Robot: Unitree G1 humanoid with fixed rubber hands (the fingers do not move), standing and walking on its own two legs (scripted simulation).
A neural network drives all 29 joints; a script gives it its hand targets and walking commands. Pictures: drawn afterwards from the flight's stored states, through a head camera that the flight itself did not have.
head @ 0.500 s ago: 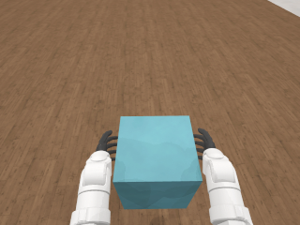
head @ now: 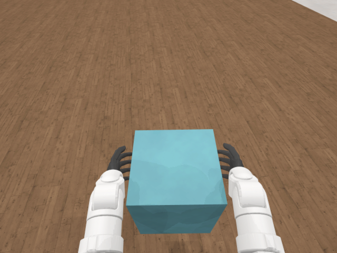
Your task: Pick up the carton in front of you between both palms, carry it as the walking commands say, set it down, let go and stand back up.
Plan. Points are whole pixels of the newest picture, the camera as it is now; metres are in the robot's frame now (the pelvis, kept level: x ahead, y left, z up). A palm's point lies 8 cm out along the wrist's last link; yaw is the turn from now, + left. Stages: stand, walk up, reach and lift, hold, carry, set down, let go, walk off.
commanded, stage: hold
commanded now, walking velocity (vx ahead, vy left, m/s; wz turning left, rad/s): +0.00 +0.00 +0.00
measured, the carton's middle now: (174, 184) +0.31 +0.00 -0.05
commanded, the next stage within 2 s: set down in 0.72 s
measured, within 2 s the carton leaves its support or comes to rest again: neither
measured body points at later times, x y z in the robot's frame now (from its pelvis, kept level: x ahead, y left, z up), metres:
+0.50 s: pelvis -0.02 +0.00 +0.00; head -0.07 -0.01 +0.44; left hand +0.29 +0.16 +0.04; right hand +0.29 -0.15 +0.04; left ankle -0.01 +0.12 -0.74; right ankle +0.04 -0.11 -0.74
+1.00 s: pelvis +0.00 +0.00 -0.01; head +0.00 -0.01 +0.44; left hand +0.33 +0.16 +0.02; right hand +0.34 -0.14 +0.01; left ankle -0.01 +0.12 -0.74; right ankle +0.04 -0.11 -0.74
